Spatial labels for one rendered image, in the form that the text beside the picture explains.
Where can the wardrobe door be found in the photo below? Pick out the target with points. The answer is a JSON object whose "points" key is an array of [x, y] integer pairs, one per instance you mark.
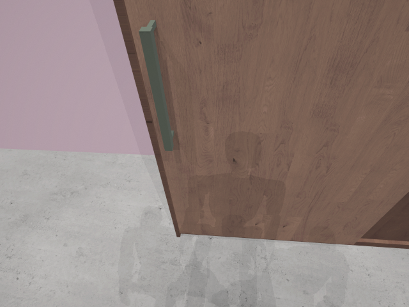
{"points": [[290, 117], [394, 225]]}

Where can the handle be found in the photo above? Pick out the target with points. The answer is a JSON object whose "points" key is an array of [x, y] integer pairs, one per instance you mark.
{"points": [[152, 64]]}

